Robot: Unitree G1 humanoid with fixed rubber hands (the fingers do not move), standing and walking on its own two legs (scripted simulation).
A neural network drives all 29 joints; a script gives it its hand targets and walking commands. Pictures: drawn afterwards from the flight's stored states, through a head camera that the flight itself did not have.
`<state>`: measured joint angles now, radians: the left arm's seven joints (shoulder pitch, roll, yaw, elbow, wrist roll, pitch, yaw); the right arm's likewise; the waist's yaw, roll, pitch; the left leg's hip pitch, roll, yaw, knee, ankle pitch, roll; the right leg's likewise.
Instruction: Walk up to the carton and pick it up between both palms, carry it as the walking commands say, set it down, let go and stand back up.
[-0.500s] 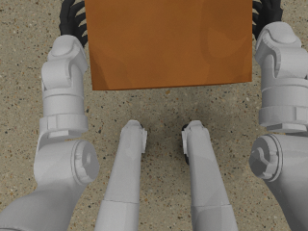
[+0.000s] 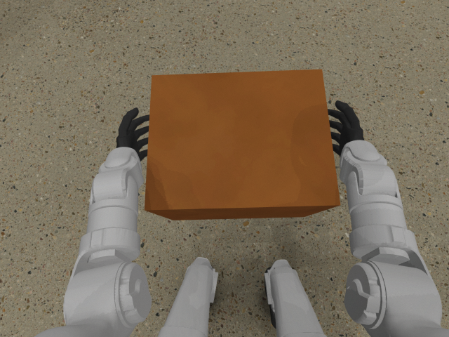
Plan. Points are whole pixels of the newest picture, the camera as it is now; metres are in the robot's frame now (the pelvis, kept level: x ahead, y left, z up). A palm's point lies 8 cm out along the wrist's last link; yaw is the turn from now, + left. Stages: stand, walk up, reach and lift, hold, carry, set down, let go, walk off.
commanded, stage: reach and lift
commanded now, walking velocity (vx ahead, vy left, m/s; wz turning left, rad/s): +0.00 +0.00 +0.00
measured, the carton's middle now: (237, 154) +0.44 +0.01 -0.09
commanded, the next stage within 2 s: none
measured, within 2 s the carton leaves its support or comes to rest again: neither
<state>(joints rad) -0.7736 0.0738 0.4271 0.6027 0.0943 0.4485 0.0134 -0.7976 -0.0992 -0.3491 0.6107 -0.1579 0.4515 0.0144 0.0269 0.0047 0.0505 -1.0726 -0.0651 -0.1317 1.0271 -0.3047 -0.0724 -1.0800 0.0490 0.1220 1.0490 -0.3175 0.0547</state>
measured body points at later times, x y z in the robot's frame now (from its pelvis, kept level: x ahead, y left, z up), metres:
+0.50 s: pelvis +0.09 -0.01 +0.08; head +0.18 -0.02 +0.52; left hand +0.41 +0.19 +0.04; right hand +0.43 -0.19 +0.03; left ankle +0.10 +0.15 -0.65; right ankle +0.10 -0.14 -0.65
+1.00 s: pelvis +0.09 +0.01 +0.10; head +0.07 +0.01 +0.55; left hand +0.39 +0.20 +0.10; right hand +0.39 -0.19 +0.10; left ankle +0.10 +0.14 -0.65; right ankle +0.10 -0.14 -0.65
